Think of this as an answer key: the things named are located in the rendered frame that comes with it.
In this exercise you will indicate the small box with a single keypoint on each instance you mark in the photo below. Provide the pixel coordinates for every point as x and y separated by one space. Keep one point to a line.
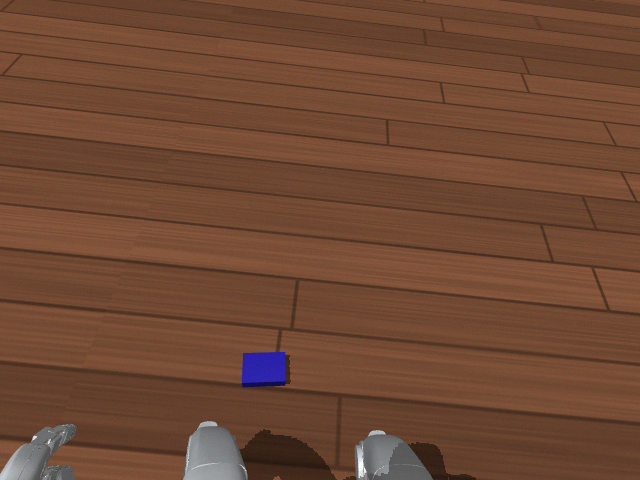
263 369

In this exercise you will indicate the left robot hand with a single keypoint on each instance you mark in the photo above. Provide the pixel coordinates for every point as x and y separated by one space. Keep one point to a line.
30 460

